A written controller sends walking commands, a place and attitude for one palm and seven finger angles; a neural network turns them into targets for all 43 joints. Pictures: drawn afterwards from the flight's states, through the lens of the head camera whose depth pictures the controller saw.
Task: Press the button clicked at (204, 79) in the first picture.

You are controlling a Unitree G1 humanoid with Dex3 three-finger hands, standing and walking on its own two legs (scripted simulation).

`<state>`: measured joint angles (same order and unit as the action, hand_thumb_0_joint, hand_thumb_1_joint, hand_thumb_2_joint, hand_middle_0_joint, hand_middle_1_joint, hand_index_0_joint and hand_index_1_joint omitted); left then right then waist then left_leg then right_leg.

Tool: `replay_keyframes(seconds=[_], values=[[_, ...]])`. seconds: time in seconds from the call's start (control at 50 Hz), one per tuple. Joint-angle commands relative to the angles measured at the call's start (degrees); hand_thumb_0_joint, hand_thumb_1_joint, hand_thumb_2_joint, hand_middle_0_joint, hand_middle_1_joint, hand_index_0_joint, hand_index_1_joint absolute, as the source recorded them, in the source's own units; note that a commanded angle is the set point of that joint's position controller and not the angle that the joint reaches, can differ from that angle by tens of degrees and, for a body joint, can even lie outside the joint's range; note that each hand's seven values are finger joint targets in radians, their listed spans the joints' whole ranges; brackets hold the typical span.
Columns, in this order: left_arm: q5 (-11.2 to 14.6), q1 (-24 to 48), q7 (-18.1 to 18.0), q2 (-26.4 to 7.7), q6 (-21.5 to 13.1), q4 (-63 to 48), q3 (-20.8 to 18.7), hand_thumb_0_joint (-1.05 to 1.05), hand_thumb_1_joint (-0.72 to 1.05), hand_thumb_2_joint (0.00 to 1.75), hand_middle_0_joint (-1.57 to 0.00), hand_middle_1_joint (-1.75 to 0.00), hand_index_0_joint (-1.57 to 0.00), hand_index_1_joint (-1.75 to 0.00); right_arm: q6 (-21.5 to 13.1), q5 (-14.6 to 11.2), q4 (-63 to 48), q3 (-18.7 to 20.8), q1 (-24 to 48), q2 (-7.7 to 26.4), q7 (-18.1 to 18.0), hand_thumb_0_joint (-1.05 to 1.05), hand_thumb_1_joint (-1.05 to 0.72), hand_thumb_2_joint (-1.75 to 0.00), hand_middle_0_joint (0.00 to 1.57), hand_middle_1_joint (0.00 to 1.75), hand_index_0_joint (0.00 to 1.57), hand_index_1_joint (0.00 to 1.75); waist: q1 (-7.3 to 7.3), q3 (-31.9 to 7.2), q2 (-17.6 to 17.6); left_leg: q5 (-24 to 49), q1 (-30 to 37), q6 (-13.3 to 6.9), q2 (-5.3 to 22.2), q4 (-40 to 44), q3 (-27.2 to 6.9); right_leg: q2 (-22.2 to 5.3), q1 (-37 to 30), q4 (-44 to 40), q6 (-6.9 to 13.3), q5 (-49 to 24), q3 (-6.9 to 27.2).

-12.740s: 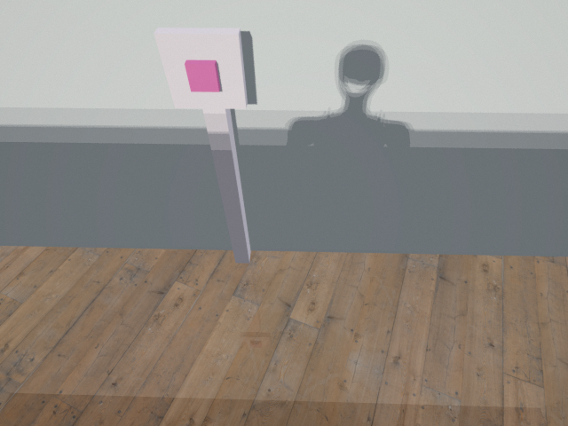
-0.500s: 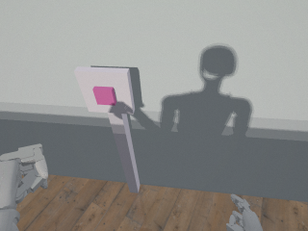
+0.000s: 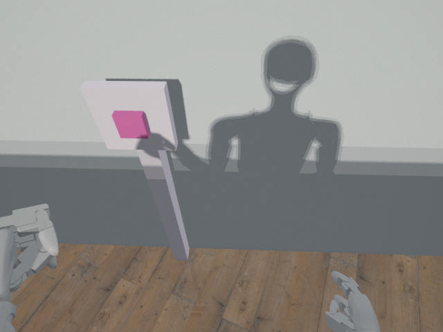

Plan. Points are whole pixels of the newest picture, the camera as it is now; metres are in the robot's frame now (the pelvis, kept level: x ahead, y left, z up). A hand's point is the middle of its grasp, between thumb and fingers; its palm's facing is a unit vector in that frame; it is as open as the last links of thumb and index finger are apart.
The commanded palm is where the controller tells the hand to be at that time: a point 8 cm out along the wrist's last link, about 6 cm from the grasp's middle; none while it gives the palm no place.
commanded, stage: step back with the hand held close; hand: left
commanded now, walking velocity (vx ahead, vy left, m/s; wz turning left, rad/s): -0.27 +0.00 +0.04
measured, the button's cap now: (132, 123) +0.53 +0.25 +0.08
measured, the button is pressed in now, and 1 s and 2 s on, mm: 0 0 0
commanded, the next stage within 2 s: stop stepping back and stand still in 0.92 s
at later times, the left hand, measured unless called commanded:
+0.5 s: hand out of the picture +0.11 +0.26 +0.15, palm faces +0.41 -0.80 -0.44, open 3.1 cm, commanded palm +0.05 +0.30 +0.17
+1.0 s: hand out of the picture +0.02 +0.29 +0.16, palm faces +0.41 -0.79 -0.45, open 3.1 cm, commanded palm -0.05 +0.32 +0.17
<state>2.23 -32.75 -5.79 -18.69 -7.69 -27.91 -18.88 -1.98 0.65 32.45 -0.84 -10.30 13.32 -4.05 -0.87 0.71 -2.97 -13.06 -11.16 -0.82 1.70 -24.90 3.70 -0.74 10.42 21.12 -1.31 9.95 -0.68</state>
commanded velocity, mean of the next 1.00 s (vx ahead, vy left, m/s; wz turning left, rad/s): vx -0.33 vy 0.00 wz -0.01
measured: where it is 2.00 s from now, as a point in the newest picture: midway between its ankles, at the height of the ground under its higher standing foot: outside the picture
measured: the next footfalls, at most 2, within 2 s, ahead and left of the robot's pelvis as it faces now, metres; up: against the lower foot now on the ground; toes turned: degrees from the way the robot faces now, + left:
right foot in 1.18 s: -0.26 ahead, -0.11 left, +0.00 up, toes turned -3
left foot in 1.30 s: -0.11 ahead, +0.11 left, +0.00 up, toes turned -1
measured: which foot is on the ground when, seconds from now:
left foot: down 0.00-1.00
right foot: down 0.00-0.90, up 0.92-1.00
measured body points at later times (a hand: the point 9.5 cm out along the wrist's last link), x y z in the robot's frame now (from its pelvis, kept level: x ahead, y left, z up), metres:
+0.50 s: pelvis -0.08 +0.02 -0.02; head -0.06 +0.03 +0.43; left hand +0.08 +0.30 +0.18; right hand +0.11 -0.21 -0.09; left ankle +0.00 +0.11 -0.74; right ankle +0.01 -0.14 -0.74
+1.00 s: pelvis -0.17 +0.03 -0.02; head -0.14 +0.07 +0.43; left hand +0.00 +0.33 +0.18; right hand +0.03 -0.19 -0.08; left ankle -0.05 +0.11 -0.74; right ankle -0.16 -0.12 -0.69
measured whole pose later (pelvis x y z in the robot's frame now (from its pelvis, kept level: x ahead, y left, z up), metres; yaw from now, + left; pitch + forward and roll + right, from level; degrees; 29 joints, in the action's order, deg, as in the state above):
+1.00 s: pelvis -0.17 +0.03 -0.02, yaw +3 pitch +1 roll -5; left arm 0.8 -32.4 -7.8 -23.8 -15.8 -34.7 -24.3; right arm -6.5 1.7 34.2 0.7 -9.3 10.0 -3.6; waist 0.4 2.1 0.0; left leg -6.0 -27.2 -4.0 1.3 -32.3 -0.1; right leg 5.4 26.2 54.9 -1.5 23.6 3.8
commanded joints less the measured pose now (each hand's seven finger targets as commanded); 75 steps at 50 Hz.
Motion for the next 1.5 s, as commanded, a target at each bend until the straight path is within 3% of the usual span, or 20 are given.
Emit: replay_keyframes(seconds=[0.0, 0.16, 0.32, 0.46, 0.56, 0.64, 0.76, 0.84, 0.88, 0.9, 0.96, 1.08, 1.12, 1.16, 1.2, 1.24, 1.28, 1.34, 1.38, 1.48], values=[[0.27, -2.39, -1.77, -11.49, -4.42, -14.89, -8.18, 0.00, 0.90, 0.90, -1.30, -1.50, -1.30, -1.50, -1.42, -0.68, -10.65, 3.25, 5.70, 5.83, -0.44, 0.00, -0.90, -0.90, 0.20, 0.30, 0.20, 0.30, -0.12, -10.52, 1.76, 17.41, 0.05, -1.07, 2.22, 2.05, -3.14, -1.87, -4.63, 2.27, 0.88, -19.48, 1.85], [0.13, -4.78, -2.47, -11.72, -5.59, -16.19, -9.39, 0.00, 0.90, 0.90, -1.30, -1.50, -1.30, -1.50, -1.38, -1.04, -11.66, 3.76, 5.60, 5.92, -0.76, 0.00, -0.90, -0.90, 0.20, 0.30, 0.20, 0.30, 0.00, -8.73, -0.61, 11.25, -8.03, -1.89, 3.83, 3.50, -4.80, -1.08, -4.56, 7.02, 0.37, -15.34, 1.84], [-1.22, -2.12, -3.21, -10.85, -7.79, -17.52, -9.52, 0.00, 0.90, 0.90, -1.30, -1.50, -1.30, -1.50, -4.13, -1.14, -11.77, 3.81, 4.06, 6.61, -0.75, 0.00, -0.90, -0.90, 0.20, 0.30, 0.20, 0.30, 0.80, -4.24, 0.10, -18.17, -24.54, -4.22, 4.74, 5.58, -7.56, -1.06, -6.22, 10.15, 0.61, -2.90, 4.90], [-1.24, 1.87, -4.20, -10.68, -9.18, -18.21, -8.10, 0.00, 0.90, 0.90, -1.30, -1.50, -1.30, -1.50, -5.56, -0.32, -9.91, 3.35, 2.53, 6.25, -1.13, 0.00, -0.90, -0.90, 0.20, 0.30, 0.20, 0.30, 1.64, -2.86, 3.56, -17.77, -14.36, -2.32, 2.09, -2.19, -7.18, -4.34, 10.41, 0.64, 2.69, 14.60, 8.76], [-2.21, 0.64, -4.53, -11.36, -10.40, -18.87, -10.59, 0.00, 0.90, 0.90, -1.30, -1.50, -1.30, -1.50, -7.11, -0.44, -10.24, 3.36, 3.72, 6.87, -1.47, 0.00, -0.90, -0.90, 0.20, 0.30, 0.20, 0.30, 0.67, -5.28, -7.57, -27.50, -29.58, -5.91, 10.81, 12.59, -16.32, 3.16, -6.73, 19.92, -0.15, 3.51, 1.71], [-2.98, 0.42, -3.36, -11.56, -11.32, -16.56, -11.85, 0.00, 0.90, 0.90, -1.30, -1.50, -1.30, -1.50, -7.78, -0.24, -10.78, 4.02, 4.89, 7.13, -0.98, 0.00, -0.90, -0.90, 0.20, 0.30, 0.20, 0.30, 0.57, -1.92, -6.73, -30.91, -39.09, -6.83, 11.07, 9.28, -14.79, 4.14, -11.09, 21.38, 0.14, 2.60, 4.64], [-0.41, 0.41, -3.72, -13.46, -11.54, -19.29, -9.96, 0.00, 0.90, 0.90, -1.30, -1.50, -1.30, -1.50, -6.78, -0.16, -6.82, 4.17, 2.25, 4.15, 0.44, 0.00, -0.90, -0.90, 0.20, 0.30, 0.20, 0.30, 1.75, -9.95, 13.24, -6.97, -2.21, 1.19, -2.16, -22.35, -3.93, -13.65, 19.56, -3.03, 9.25, -2.68, 20.64], [-0.85, 2.37, -3.89, -13.60, -10.77, -19.44, -10.04, 0.00, 0.90, 0.90, -1.30, -1.50, -1.30, -1.50, -5.15, 0.20, -6.62, 3.62, 4.41, 4.58, -0.30, 0.00, -0.90, -0.90, 0.20, 0.30, 0.20, 0.30, 2.31, -3.89, 5.16, -1.81, -4.70, -0.62, 1.11, -2.30, -7.61, -5.07, 18.27, 4.56, 3.77, -2.27, 10.87], [-1.56, 0.83, -3.42, -13.60, -12.30, -19.93, -11.66, 0.00, 0.90, 0.90, -1.30, -1.50, -1.30, -1.50, -6.81, 0.10, -7.79, 4.23, 5.13, 6.48, -0.51, 0.00, -0.90, -0.90, 0.20, 0.30, 0.20, 0.30, 1.34, -9.00, -14.61, -13.38, -20.36, -6.49, 16.07, 14.74, -21.87, 5.87, 1.05, 27.78, -0.31, 8.75, 2.11], [-1.63, 0.08, -3.29, -13.63, -12.71, -19.50, -12.88, 0.00, 0.90, 0.90, -1.30, -1.50, -1.30, -1.50, -7.99, 0.85, -7.63, 4.62, 4.56, 6.05, -0.49, 0.00, -0.90, -0.90, 0.20, 0.30, 0.20, 0.30, 1.54, -10.07, -15.79, -25.94, -27.34, -9.38, 20.73, 20.66, -27.00, 7.24, -2.72, 41.94, -0.40, 15.33, 3.66], [-0.30, 0.33, -3.68, -11.36, -12.11, -20.35, -10.51, 0.00, 0.90, 0.90, -1.30, -1.50, -1.30, -1.50, -8.98, 0.90, -5.93, 5.16, 4.32, 5.14, 0.65, 0.00, -0.90, -0.90, 0.20, 0.30, 0.20, 0.30, 0.70, -8.82, -3.97, -8.83, -13.32, -8.97, 17.32, 11.61, -19.02, 4.81, 10.41, 40.67, 0.40, 19.08, 4.21], [0.41, -0.88, -3.14, -10.37, -9.01, -19.87, -5.86, 0.00, 0.90, 0.90, -1.30, -1.50, -1.30, -1.50, -9.50, 0.25, -5.94, 3.18, 2.87, 5.18, 1.29, 0.00, -0.90, -0.90, 0.20, 0.30, 0.20, 0.30, 0.43, -8.08, -12.75, -18.50, -5.93, 1.11, 7.72, 16.46, -9.65, 7.00, -0.16, 3.84, 2.83, 20.79, -6.76], [0.32, -1.01, -2.76, -13.90, -8.17, -20.61, -7.91, 0.00, 0.90, 0.90, -1.30, -1.50, -1.30, -1.50, -8.09, 0.33, -5.98, 3.15, 1.92, 4.80, 0.79, 0.00, -0.90, -0.90, 0.20, 0.30, 0.20, 0.30, 0.97, -7.51, -0.69, -8.42, 0.48, 4.02, 0.07, -1.91, -0.23, -1.29, 6.13, -9.26, 6.62, 15.09, 0.69], [1.70, 1.85, -3.84, -17.68, -8.08, -24.15, -11.96, 0.00, 0.90, 0.90, -1.30, -1.50, -1.30, -1.50, -6.39, 1.60, -5.01, 2.15, 3.14, 3.92, 0.45, 0.00, -0.90, -0.90, 0.20, 0.30, 0.20, 0.30, 0.81, -10.02, 6.71, -1.65, 1.82, 2.70, 0.07, -23.55, -2.04, -16.28, 16.75, -11.23, 12.35, 9.63, 11.07], [1.69, 1.63, -3.44, -12.71, -5.90, -16.94, -8.95, 0.00, 0.90, 0.90, -1.30, -1.50, -1.30, -1.50, -6.73, -0.65, -5.12, 3.15, 2.11, 4.03, -0.57, 0.00, -0.90, -0.90, 0.20, 0.30, 0.20, 0.30, 1.41, -6.30, 15.81, -3.21, -3.08, 2.24, -1.07, -25.43, -4.91, -13.27, 15.80, -8.50, 11.51, 17.37, 10.11], [1.33, 3.01, -3.70, -11.37, -4.70, -14.92, -7.83, 0.00, 0.90, 0.90, -1.30, -1.50, -1.30, -1.50, -6.93, -1.05, -5.00, 2.80, 4.68, 4.60, -1.44, 0.00, -0.90, -0.90, 0.20, 0.30, 0.20, 0.30, 2.68, -0.67, 11.98, -3.57, -1.01, 1.22, 0.73, -14.99, -5.04, -11.00, 18.05, -5.55, 8.49, 17.31, 5.12], [0.44, 3.49, -3.55, -10.91, -5.15, -14.41, -7.21, 0.00, 0.90, 0.90, -1.30, -1.50, -1.30, -1.50, -7.68, -1.02, -5.02, 2.21, 3.77, 5.95, -1.90, 0.00, -0.90, -0.90, 0.20, 0.30, 0.20, 0.30, 2.69, 1.85, -3.70, -1.59, -1.05, -0.17, 3.16, 1.85, -9.00, -3.49, 13.67, 5.19, 3.79, 11.33, 1.10], [0.42, 4.69, -3.62, -13.65, -7.23, -21.91, -8.26, 0.00, 0.90, 0.90, -1.30, -1.50, -1.30, -1.50, -9.56, 0.10, -5.57, 1.71, 3.84, 4.84, -1.73, 0.00, -0.90, -0.90, 0.20, 0.30, 0.20, 0.30, 1.90, -3.79, -15.87, -23.39, -0.96, 2.16, 13.61, 22.24, -31.56, 3.71, 12.64, 26.11, 1.71, 21.73, 0.83], [0.05, -0.56, -4.07, -12.75, -6.89, -23.02, -8.02, 0.00, 0.90, 0.90, -1.30, -1.50, -1.30, -1.50, -10.34, 0.47, -5.66, 1.75, 2.97, 4.18, -0.72, 0.00, -0.90, -0.90, 0.20, 0.30, 0.20, 0.30, 0.77, -5.48, -6.20, -21.48, -2.76, 1.18, 12.74, 21.93, -25.60, 3.23, 8.33, 25.79, 2.59, 18.34, 0.70], [-0.63, -7.59, -3.99, -11.17, -4.35, -18.01, -6.85, 0.00, 0.90, 0.90, -1.30, -1.50, -1.30, -1.50, -8.22, 0.58, -6.74, 2.51, 2.96, 5.51, -0.46, 0.00, -0.90, -0.90, 0.20, 0.30, 0.20, 0.30, 0.49, -4.63, -9.58, -21.15, -14.95, 2.68, 5.86, 17.59, -8.80, 5.00, -9.18, 5.37, 3.44, 17.29, -7.15]])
